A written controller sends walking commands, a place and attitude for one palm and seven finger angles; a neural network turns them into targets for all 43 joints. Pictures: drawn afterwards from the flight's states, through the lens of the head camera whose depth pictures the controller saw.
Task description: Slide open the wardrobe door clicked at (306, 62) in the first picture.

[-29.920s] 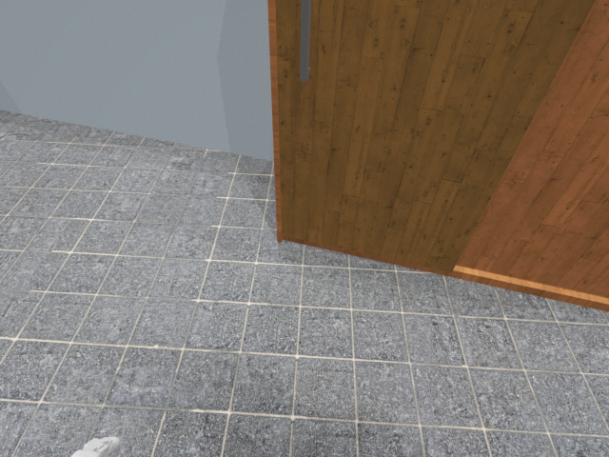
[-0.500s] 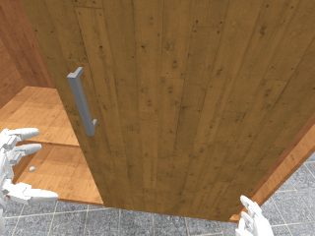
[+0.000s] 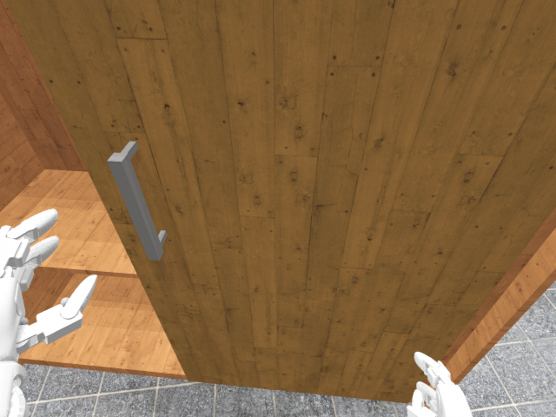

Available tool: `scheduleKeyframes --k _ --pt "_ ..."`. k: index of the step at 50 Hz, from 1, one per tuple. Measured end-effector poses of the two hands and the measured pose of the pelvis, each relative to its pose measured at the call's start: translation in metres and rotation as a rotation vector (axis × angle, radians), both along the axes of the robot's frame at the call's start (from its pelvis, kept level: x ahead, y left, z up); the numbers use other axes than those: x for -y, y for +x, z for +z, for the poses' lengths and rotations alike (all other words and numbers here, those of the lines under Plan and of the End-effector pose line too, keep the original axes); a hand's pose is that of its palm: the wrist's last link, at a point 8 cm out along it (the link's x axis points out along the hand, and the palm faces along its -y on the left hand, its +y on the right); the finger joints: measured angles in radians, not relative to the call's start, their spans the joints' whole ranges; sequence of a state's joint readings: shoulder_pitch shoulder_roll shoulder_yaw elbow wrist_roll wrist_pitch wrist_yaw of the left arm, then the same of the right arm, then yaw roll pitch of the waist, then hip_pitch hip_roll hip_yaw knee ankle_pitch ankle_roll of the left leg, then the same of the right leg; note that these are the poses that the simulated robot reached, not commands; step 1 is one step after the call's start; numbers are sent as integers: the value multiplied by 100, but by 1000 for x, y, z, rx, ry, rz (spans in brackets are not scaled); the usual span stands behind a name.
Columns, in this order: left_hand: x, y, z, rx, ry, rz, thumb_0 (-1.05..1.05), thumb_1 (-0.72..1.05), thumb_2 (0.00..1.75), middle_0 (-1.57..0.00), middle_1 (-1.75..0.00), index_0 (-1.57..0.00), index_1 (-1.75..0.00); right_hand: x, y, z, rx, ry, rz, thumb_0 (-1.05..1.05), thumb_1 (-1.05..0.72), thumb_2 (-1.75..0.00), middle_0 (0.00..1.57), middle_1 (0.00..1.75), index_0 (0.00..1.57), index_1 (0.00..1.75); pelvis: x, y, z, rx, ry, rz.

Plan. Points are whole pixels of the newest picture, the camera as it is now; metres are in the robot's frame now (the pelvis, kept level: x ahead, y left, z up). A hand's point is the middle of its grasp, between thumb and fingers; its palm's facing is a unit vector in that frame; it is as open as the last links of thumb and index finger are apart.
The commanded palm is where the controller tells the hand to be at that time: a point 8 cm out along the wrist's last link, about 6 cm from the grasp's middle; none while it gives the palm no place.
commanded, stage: draw the hand back to the body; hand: left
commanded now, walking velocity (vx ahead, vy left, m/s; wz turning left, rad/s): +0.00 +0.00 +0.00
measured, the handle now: (144, 204) +0.38 +0.27 +0.12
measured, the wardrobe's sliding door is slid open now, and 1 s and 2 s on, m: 0.63 0.63 0.63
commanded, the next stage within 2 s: step back with the hand held close in 0.46 s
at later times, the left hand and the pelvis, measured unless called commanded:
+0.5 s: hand (74, 311) +0.17 +0.24 +0.17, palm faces +0.46 -0.80 -0.37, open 7.4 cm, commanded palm +0.13 +0.28 +0.17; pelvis +0.00 -0.02 +0.00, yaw +0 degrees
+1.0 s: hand (31, 329) +0.14 +0.27 +0.16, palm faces +0.36 -0.80 -0.48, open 7.4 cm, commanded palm +0.09 +0.31 +0.18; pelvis -0.06 +0.01 +0.00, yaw +0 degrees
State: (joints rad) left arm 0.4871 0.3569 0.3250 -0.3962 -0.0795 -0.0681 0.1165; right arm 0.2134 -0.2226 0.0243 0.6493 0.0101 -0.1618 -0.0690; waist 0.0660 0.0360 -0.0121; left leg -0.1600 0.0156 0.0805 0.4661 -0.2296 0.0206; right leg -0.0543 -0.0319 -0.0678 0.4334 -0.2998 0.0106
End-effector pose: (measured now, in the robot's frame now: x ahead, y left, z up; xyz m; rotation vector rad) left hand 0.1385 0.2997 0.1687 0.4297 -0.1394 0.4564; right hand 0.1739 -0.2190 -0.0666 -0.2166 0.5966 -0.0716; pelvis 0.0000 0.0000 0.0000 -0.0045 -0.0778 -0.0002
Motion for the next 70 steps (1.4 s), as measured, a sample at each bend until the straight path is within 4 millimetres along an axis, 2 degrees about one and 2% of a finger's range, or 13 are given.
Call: scheduleKeyframes --k 7,14,25,30,35,42,48,56,65,70 --pt "12 -3 11 25 23 -10 0 69 80 -22 -42 -22 -42 13 5 0 -5 -7 -11 2 -90 -89 21 30 20 30 7 3 1 2 0 1" --pt "16 -6 6 1 8 4 1 83 87 -21 -33 -21 -33 18 4 -2 -20 1 -19 2 -90 -90 20 30 20 30 15 1 1 4 2 2" --pt "25 -16 11 23 16 1 1 88 90 -21 -30 -21 -30 20 0 -3 -15 8 -13 2 -90 -89 20 30 20 30 20 -5 2 19 1 7" --pt "22 -19 12 26 15 7 1 89 90 -21 -30 -21 -30 19 -4 -3 -15 11 -14 2 -90 -89 20 30 20 30 20 -9 2 25 0 7" --pt "10 -13 23 81 70 10 1 89 90 -21 -30 -21 -30 19 -10 -3 -60 -13 -5 2 -90 -89 21 30 20 30 18 -19 1 -4 -18 10" --pt "9 -11 7 6 70 -88 1 89 90 -21 -30 -21 -30 18 -34 0 -99 -33 -70 2 -90 -89 21 30 20 30 2 -35 0 -45 -18 -14" --pt "-4 -26 8 1 125 -137 1 89 90 -22 -30 -21 -30 8 -60 1 -133 -66 -95 2 -91 -89 20 30 20 30 -10 -50 -2 -57 -20 -13" --pt "-26 -62 19 98 196 -62 1 89 90 -22 -30 -21 -30 -12 -78 -6 -102 -55 -44 2 -90 -89 21 30 20 30 -17 -74 -10 -50 -29 19" --pt "-16 -105 7 121 139 -7 1 89 90 -21 -30 -21 -30 -18 -96 -11 -75 -39 20 2 -90 -89 21 30 21 30 -8 -101 -15 -36 -35 43" --pt "-13 -114 12 207 103 -40 1 89 90 -21 -30 -21 -30 -11 -115 -7 -102 -86 9 2 -90 -89 21 30 21 30 -12 -113 -15 -40 -21 27"
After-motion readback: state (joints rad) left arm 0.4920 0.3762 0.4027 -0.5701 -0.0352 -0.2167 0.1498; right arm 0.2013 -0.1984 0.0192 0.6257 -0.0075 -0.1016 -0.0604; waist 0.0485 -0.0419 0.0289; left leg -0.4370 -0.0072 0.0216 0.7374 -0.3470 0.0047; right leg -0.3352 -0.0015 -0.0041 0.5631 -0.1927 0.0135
